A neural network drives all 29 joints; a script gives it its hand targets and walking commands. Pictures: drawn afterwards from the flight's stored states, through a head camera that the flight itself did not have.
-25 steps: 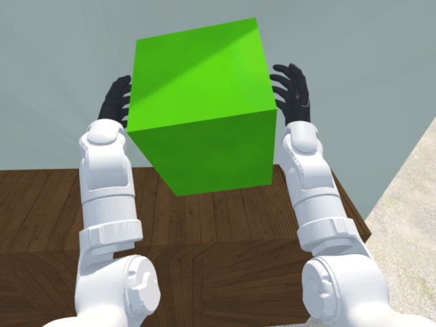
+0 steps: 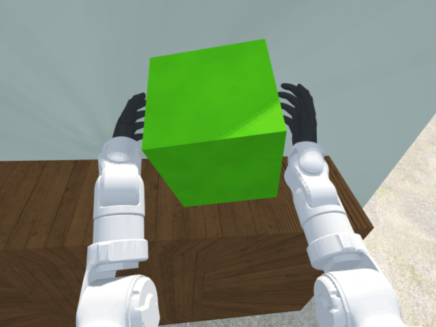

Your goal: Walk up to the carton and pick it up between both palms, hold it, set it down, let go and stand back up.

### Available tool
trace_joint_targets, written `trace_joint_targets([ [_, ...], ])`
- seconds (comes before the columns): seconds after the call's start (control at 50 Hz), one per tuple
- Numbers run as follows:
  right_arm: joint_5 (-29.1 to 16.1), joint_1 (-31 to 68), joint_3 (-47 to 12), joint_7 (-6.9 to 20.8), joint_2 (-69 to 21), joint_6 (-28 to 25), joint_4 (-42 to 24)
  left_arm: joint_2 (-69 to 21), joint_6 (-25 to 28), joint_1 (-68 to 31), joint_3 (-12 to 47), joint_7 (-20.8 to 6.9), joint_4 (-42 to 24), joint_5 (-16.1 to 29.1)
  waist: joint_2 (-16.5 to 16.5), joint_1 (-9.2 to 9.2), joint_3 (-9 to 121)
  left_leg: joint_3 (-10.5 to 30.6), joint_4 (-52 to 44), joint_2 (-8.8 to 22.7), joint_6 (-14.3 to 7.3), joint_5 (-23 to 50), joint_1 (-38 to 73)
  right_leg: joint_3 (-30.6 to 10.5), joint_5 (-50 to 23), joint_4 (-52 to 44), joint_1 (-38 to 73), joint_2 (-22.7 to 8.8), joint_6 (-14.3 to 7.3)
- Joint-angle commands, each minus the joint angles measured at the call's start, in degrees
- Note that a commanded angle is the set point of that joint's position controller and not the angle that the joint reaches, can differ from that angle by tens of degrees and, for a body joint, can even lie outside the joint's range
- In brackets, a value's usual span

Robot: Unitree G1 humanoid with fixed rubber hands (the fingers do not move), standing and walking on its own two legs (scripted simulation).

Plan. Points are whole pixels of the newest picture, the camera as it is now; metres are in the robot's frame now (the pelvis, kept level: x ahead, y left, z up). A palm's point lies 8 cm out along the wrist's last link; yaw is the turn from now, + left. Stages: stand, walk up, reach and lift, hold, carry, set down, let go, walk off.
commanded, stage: set down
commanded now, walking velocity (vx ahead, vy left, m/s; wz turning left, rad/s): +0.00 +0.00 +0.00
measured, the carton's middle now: (219, 133) +0.44 -0.02 +0.15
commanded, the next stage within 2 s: none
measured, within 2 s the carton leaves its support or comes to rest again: neither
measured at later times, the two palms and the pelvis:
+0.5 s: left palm (138, 138) +0.41 +0.13 +0.16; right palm (301, 137) +0.39 -0.16 +0.19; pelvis +0.00 +0.00 +0.00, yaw -1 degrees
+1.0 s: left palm (136, 138) +0.43 +0.14 +0.14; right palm (292, 142) +0.40 -0.15 +0.17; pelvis +0.01 +0.01 +0.00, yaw -1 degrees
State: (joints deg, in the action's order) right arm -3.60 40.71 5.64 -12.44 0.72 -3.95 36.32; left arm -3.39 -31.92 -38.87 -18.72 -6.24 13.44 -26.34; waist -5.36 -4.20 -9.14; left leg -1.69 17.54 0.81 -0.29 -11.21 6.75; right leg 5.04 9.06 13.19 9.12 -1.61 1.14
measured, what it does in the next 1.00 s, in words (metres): stands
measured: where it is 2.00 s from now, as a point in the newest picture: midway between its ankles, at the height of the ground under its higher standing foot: outside the picture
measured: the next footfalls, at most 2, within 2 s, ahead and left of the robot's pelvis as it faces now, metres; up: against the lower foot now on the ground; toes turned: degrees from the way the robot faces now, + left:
none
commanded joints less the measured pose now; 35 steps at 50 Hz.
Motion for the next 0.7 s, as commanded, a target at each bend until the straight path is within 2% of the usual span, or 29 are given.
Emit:
trace_joint_targets([
  [0.0, 5.2, 31.0, -9.4, 8.8, -21.1, -3.3, -4.4, -21.5, 7.3, -35.8, 19.5, -7.8, -1.8, 7.5, 6.1, -1.09, 17.7, -4.3, -3.2, -1.2, 2.5, 12.7, 1.4, 5.5, -3.1, -1.4, -1.8, 2.8, 0.2],
  [0.06, 8.5, 34.6, -5.8, 9.5, -22.5, -5.8, -4.1, -23.3, 11.1, -41.0, 21.2, -6.8, 0.5, 9.5, 6.8, -1.52, 23.8, -4.1, -3.1, -0.8, 3.2, 11.9, 3.1, 6.1, -2.4, -1.4, -3.9, 2.9, 0.2],
  [0.08, 9.2, 37.4, -3.9, 9.9, -21.9, -6.7, -2.8, -25.9, 12.0, -43.7, 22.9, -6.1, 2.0, 10.4, 8.8, -2.91, 27.7, -4.4, -2.0, -0.7, 5.0, 13.7, 6.1, 6.8, -4.1, -0.1, -4.1, 3.1, 0.4],
  [0.14, 10.9, 37.1, -1.8, 10.7, -22.3, -7.6, 2.0, -26.3, 14.3, -43.1, 21.2, -5.0, 6.9, 9.7, 8.1, -2.02, 28.0, -4.0, -1.4, -0.5, 5.0, 15.6, 6.9, 7.0, -4.8, -0.4, -4.6, 3.4, 0.5],
  [0.22, 12.5, 36.9, 0.2, 11.1, -23.5, -7.1, 6.6, -24.9, 15.1, -41.5, 16.2, -5.6, 13.2, 8.0, 5.7, 0.11, 24.6, -4.9, -2.4, -1.2, 3.6, 14.4, 2.0, 6.2, -6.0, -0.2, -1.8, 3.2, 1.0],
  [0.3, 12.2, 38.4, -1.0, 11.4, -25.5, -7.2, 7.4, -24.3, 16.3, -41.8, 13.7, -5.7, 15.6, 7.4, 4.6, 1.99, 25.7, -5.8, -2.1, -2.0, 2.6, 17.0, -0.6, 5.0, -11.4, 0.6, 2.2, 3.2, 1.3],
  [0.38, 11.7, 38.8, -2.8, 11.3, -27.7, -7.3, 7.7, -24.2, 18.0, -42.7, 13.2, -5.6, 16.4, 7.6, 4.2, 2.67, 27.2, -6.3, -2.0, -2.4, 2.0, 18.4, -2.4, 3.7, -16.8, 1.4, 5.4, 2.9, 1.7],
  [0.46, 12.0, 37.8, -2.9, 11.0, -29.5, -7.0, 8.3, -23.9, 19.3, -44.1, 13.4, -5.7, 16.8, 8.1, 4.5, 2.26, 28.4, -6.5, -2.2, -2.7, 1.9, 18.1, -3.6, 2.9, -20.2, 2.1, 7.2, 2.5, 2.1],
  [0.56, 12.7, 37.0, -2.2, 10.6, -31.1, -6.9, 8.6, -24.4, 20.9, -45.6, 14.6, -5.9, 17.1, 9.0, 5.2, 0.94, 31.1, -6.3, -1.4, -2.9, 2.7, 20.7, -3.0, 2.6, -23.8, 2.8, 8.1, 2.5, 2.3],
  [0.68, 13.7, 36.3, -0.6, 10.4, -31.5, -6.7, 9.3, -24.5, 21.7, -45.8, 14.8, -6.4, 19.0, 9.4, 5.6, -0.21, 31.5, -5.9, -0.5, -2.7, 3.7, 23.8, -2.0, 3.0, -24.4, 3.0, 7.0, 3.0, 2.2],
])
